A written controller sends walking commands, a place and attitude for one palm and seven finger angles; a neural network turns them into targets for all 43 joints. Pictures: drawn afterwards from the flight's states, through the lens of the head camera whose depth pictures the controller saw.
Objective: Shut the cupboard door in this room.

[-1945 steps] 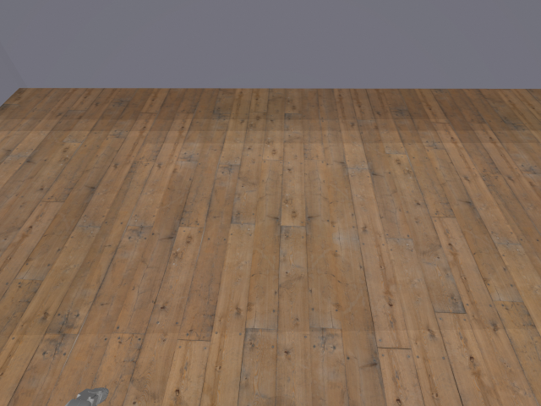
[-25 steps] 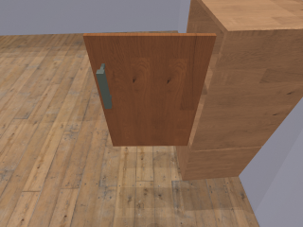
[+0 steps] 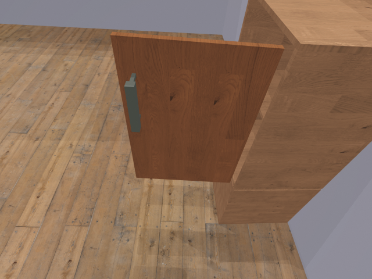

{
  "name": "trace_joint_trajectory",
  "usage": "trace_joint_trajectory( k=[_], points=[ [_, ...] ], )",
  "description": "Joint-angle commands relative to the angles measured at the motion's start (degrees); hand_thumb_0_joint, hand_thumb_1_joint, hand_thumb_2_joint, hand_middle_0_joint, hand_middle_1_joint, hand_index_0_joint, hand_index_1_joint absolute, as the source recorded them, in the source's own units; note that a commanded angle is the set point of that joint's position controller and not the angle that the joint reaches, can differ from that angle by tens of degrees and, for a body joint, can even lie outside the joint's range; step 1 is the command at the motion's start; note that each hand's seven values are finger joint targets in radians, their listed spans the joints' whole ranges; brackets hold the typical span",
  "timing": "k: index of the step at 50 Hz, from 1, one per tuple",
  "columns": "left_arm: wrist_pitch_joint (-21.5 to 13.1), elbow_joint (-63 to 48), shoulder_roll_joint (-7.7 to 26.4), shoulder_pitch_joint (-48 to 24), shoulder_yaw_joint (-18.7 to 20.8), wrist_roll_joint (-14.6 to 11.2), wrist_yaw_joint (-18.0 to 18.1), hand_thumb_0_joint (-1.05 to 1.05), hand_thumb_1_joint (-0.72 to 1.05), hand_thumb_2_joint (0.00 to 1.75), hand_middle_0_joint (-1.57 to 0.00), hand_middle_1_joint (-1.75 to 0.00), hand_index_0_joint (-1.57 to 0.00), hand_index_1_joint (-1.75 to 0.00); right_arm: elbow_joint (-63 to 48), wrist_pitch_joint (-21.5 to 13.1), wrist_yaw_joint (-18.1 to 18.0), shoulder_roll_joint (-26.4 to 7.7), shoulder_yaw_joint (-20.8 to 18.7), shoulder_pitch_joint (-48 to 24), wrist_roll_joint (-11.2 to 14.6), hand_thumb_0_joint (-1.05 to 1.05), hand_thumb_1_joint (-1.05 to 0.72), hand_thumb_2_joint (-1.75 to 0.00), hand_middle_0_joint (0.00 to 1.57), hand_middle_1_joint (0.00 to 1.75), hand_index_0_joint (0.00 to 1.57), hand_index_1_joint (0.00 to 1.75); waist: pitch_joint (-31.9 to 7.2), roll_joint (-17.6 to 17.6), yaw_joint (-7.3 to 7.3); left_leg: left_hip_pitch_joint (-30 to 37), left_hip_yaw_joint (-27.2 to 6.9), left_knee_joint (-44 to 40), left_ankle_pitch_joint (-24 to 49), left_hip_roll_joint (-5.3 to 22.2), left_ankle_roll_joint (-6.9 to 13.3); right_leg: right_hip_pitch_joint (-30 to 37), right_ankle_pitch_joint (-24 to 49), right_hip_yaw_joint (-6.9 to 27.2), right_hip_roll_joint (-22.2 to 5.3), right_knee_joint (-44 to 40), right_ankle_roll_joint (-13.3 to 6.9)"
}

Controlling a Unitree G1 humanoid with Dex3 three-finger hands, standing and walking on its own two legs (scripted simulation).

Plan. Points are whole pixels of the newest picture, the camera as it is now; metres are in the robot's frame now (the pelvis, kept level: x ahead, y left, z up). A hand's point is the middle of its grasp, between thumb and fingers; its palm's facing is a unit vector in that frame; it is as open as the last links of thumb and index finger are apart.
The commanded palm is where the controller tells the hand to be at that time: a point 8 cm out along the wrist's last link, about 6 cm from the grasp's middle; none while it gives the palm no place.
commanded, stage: shuffle to correct the standing spot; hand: left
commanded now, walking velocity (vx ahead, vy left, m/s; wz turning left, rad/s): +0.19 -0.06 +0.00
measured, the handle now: (134, 103) +0.52 +0.18 +0.08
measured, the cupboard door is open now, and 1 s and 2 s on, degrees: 86 86 86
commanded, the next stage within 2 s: come to a stop and stand still in 0.24 s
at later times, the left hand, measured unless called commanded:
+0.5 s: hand out of the picture +0.07 +0.14 -0.18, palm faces +0.08 -0.99 -0.14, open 7.3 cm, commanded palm none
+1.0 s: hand out of the picture +0.12 +0.16 -0.16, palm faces +0.04 -0.96 -0.27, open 7.4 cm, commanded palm none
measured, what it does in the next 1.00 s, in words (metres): steps on the spot: right foot, then left foot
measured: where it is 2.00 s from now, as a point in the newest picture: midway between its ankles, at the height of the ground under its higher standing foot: outside the picture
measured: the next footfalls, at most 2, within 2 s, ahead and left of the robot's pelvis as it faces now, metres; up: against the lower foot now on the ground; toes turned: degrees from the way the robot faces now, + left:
right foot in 0.26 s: +0.08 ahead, -0.13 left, +0.00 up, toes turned -5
left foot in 0.52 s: +0.15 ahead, +0.06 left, +0.00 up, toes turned +7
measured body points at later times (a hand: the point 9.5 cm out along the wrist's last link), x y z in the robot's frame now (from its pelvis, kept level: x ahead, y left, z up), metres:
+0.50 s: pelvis +0.09 -0.01 +0.00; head +0.12 +0.01 +0.45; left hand +0.06 +0.19 -0.16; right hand +0.14 -0.25 -0.14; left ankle +0.14 +0.09 -0.72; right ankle +0.04 -0.12 -0.73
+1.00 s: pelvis +0.07 -0.03 -0.01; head +0.07 -0.05 +0.44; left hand +0.11 +0.21 -0.14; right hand +0.15 -0.27 -0.16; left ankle +0.11 +0.06 -0.72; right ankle +0.07 -0.16 -0.73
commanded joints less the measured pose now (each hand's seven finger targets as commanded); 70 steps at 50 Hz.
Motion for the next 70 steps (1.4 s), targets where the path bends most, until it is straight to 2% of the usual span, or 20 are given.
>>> trace_joint_trajectory(
  k=[1,4,10,11,13,14,22,25,28,34,41,42,43,45,47,51,55,58,62,70],
  points=[
    [-0.95,-2.13,3.67,2.32,0.77,0.03,-0.10,0.00,0.90,0.90,-0.20,-0.30,-0.20,-0.30,-0.69,-2.57,-0.91,-8.86,-1.83,7.20,-0.01,0.00,-0.90,-0.90,0.20,0.30,0.20,0.30,3.08,12.42,-2.53,9.94,-16.26,-11.94,10.33,12.23,6.76,-14.43,1.69,-1.87,-0.30,7.25,-1.93],
    [-1.45,-4.74,2.85,-4.58,0.80,-0.03,-0.09,0.00,0.90,0.90,-0.20,-0.30,-0.20,-0.30,0.28,-2.80,-1.70,-9.37,-2.42,12.27,-0.35,0.00,-0.90,-0.90,0.20,0.30,0.20,0.30,3.07,9.75,-4.44,15.75,-24.55,-14.89,26.33,21.23,14.46,-27.09,-11.74,0.90,-1.71,24.47,-2.27],
    [-1.25,-2.73,-0.24,2.14,1.38,0.05,-1.38,0.00,0.90,0.90,-0.20,-0.30,-0.20,-0.30,-2.05,-2.62,-1.37,-7.32,-2.30,2.99,-0.08,0.00,-0.90,-0.90,0.20,0.30,0.20,0.30,2.21,5.84,2.12,-4.92,-10.86,-12.09,6.06,10.97,7.29,-1.58,6.57,-4.24,0.32,1.07,-1.00],
    [-1.68,-1.71,1.61,5.42,1.88,0.21,-1.09,0.00,0.90,0.90,-0.20,-0.30,-0.20,-0.30,-2.45,-2.72,-1.14,-6.54,-2.32,2.56,0.13,0.00,-0.90,-0.90,0.20,0.30,0.20,0.30,1.20,1.63,3.53,-9.61,-8.12,-6.86,-0.12,7.84,5.12,5.22,7.23,-1.22,-1.46,-3.67,-1.27],
    [-2.14,-0.48,9.43,12.47,3.59,0.11,-0.21,0.00,0.90,0.90,-0.20,-0.30,-0.20,-0.30,-5.82,-2.74,-0.22,-2.70,-2.05,-0.81,0.34,0.00,-0.90,-0.90,0.20,0.30,0.20,0.30,1.62,-13.21,6.31,-23.25,2.28,17.15,-15.47,-0.55,0.96,9.72,-2.58,27.11,-22.35,-18.33,-10.77],
    [-2.10,-0.79,9.45,12.10,3.52,0.02,-0.01,0.00,0.90,0.90,-0.20,-0.30,-0.20,-0.30,-6.73,-2.55,-0.02,-3.62,-2.58,-2.89,0.10,0.00,-0.90,-0.90,0.20,0.30,0.20,0.30,2.95,-7.97,6.10,-24.75,-0.75,25.93,-16.14,0.89,0.91,6.09,-6.73,29.99,-23.99,-20.53,-14.71],
    [-2.24,-2.70,4.48,1.93,1.86,0.24,0.88,0.00,0.90,0.90,-0.20,-0.30,-0.20,-0.30,-3.94,-1.59,0.08,1.57,-0.77,0.26,0.64,0.00,-0.90,-0.90,0.20,0.30,0.20,0.30,2.04,-4.14,-0.42,-4.27,2.64,3.57,3.08,0.76,-2.19,-2.82,44.93,1.95,-10.92,-8.83,-7.31],
    [-0.83,-2.94,4.57,2.46,1.80,-0.27,1.16,0.00,0.90,0.90,-0.20,-0.30,-0.20,-0.30,-3.05,-1.69,-0.80,-3.33,-1.63,3.24,0.74,0.00,-0.90,-0.90,0.20,0.30,0.20,0.30,-2.17,-0.86,-1.20,9.07,-0.75,-7.22,31.76,5.22,-0.89,-4.45,34.80,-0.07,-7.00,-0.34,-1.86],
    [1.05,-3.48,2.73,4.99,1.50,-0.69,2.07,0.00,0.90,0.90,-0.20,-0.30,-0.20,-0.30,-4.85,-1.13,-2.04,-9.12,-2.59,2.27,1.10,0.00,-0.90,-0.90,0.20,0.30,0.20,0.30,-4.96,18.41,-0.49,13.90,-13.34,-9.96,68.61,19.42,9.39,-9.77,-6.67,-1.30,-1.95,11.77,1.69],
    [2.85,-5.83,2.19,-0.11,2.69,-0.24,1.27,0.00,0.90,0.90,-0.20,-0.30,-0.20,-0.30,-8.25,0.42,-2.51,-10.43,-4.34,-4.00,-0.01,0.00,-0.90,-0.90,0.20,0.30,0.20,0.30,-5.15,9.62,-0.74,9.61,-10.01,-11.44,51.07,18.75,11.24,-14.60,-7.11,1.97,-1.46,25.08,1.67],
    [2.05,-7.16,0.85,2.72,2.61,0.03,0.60,0.00,0.90,0.90,-0.20,-0.30,-0.20,-0.30,-10.21,0.94,-1.15,-8.91,-4.65,-6.64,-0.37,0.00,-0.90,-0.90,0.20,0.30,0.20,0.30,-5.17,8.91,1.60,-3.01,-9.31,-13.73,10.29,13.37,6.39,-1.67,3.25,-1.02,-0.66,2.77,0.99],
    [0.83,-5.82,3.76,8.48,1.66,0.06,1.86,0.00,0.90,0.90,-0.20,-0.30,-0.20,-0.30,-13.18,0.10,-1.25,-11.68,-5.31,-11.50,1.01,0.00,-0.90,-0.90,0.20,0.30,0.20,0.30,-6.16,-2.23,5.32,2.85,-3.81,-1.24,12.17,9.79,1.15,-5.32,13.09,5.85,-4.29,-13.76,0.63],
    [-0.54,-9.93,8.16,-0.50,1.65,0.66,1.92,0.00,0.90,0.90,-0.20,-0.30,-0.20,-0.30,-15.12,0.61,0.60,-4.72,-3.75,-8.16,0.85,0.00,-0.90,-0.90,0.20,0.30,0.20,0.30,-1.99,-12.60,-0.13,-8.20,-0.85,6.94,-4.82,2.28,-1.67,-8.12,0.45,18.77,-13.10,-17.68,-2.58],
    [-1.99,-12.25,10.91,-6.16,1.54,0.42,1.35,0.00,0.90,0.90,-0.20,-0.30,-0.20,-0.30,-14.41,1.50,2.11,-4.95,-3.19,-6.22,-0.50,0.00,-0.90,-0.90,0.20,0.30,0.20,0.30,-2.15,6.25,-2.68,-5.75,-0.74,13.79,-4.15,1.42,-2.57,-11.55,0.85,17.45,-13.50,-16.37,-7.98],
    [-2.72,-11.44,9.60,-6.79,2.17,0.06,1.54,0.00,0.90,0.90,-0.20,-0.30,-0.20,-0.30,-14.61,0.85,1.89,-5.78,-2.93,-4.90,0.02,0.00,-0.90,-0.90,0.20,0.30,0.20,0.30,0.24,-11.43,-2.25,-10.01,-2.37,14.21,-4.58,2.97,-1.33,-6.85,14.06,14.17,-13.26,-13.19,-8.18],
    [-0.74,-11.49,9.54,-8.27,2.07,0.18,1.17,0.00,0.90,0.90,-0.20,-0.30,-0.20,-0.30,-11.31,0.41,1.28,-5.42,-2.18,1.32,-0.35,0.00,-0.90,-0.90,0.20,0.30,0.20,0.30,6.96,0.09,-3.21,5.37,0.26,-2.23,-1.93,1.36,-1.27,-20.36,-9.55,8.48,-8.70,-10.76,-5.44],
    [0.87,-11.41,6.01,-4.50,1.53,0.56,0.66,0.00,0.90,0.90,-0.20,-0.30,-0.20,-0.30,-10.32,0.14,0.54,-9.79,-2.58,4.23,-0.98,0.00,-0.90,-0.90,0.20,0.30,0.20,0.30,10.10,13.62,-1.38,-8.48,-20.40,-22.03,-23.69,10.64,5.83,-14.87,-8.32,-1.53,1.52,7.31,-1.45],
    [0.36,-8.16,3.94,0.95,1.27,0.18,0.16,0.00,0.90,0.90,-0.20,-0.30,-0.20,-0.30,-10.89,-0.31,-0.17,-9.34,-2.13,-0.26,-0.39,0.00,-0.90,-0.90,0.20,0.30,0.20,0.30,4.03,3.57,2.13,-11.57,-14.88,-18.27,-17.41,9.07,5.22,-3.80,-1.16,2.33,-0.14,1.71,-1.96],
    [-0.36,-7.77,7.01,-1.57,1.10,-0.36,0.38,0.00,0.90,0.90,-0.20,-0.30,-0.20,-0.30,-8.79,-0.42,-0.05,-5.57,-1.42,2.36,-0.18,0.00,-0.90,-0.90,0.20,0.30,0.20,0.30,6.14,-2.28,-0.57,-4.23,-4.13,-8.07,-5.15,1.96,0.26,-11.96,-10.34,14.36,-7.58,-12.43,-5.35],
    [-0.79,-3.78,4.53,-0.28,0.14,-0.50,0.81,0.00,0.90,0.90,-0.20,-0.30,-0.20,-0.30,-3.80,-2.17,-0.96,-5.19,-0.53,4.83,0.54,0.00,-0.90,-0.90,0.20,0.30,0.20,0.30,1.81,3.56,-0.42,3.17,-6.41,-12.07,10.69,5.98,1.51,-5.98,11.85,6.64,-3.77,-6.84,-2.26]
  ],
)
